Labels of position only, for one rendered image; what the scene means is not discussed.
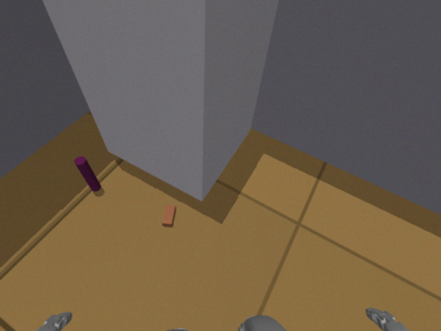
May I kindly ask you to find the right robot hand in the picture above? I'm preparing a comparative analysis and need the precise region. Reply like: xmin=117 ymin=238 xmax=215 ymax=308
xmin=366 ymin=308 xmax=408 ymax=331

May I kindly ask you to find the left robot hand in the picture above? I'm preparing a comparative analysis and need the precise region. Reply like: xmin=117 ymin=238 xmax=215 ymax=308
xmin=36 ymin=312 xmax=72 ymax=331

